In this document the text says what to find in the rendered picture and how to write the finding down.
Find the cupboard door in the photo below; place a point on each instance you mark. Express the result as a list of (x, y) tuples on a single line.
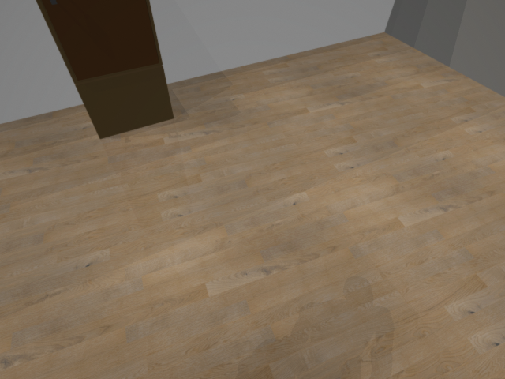
[(100, 37)]

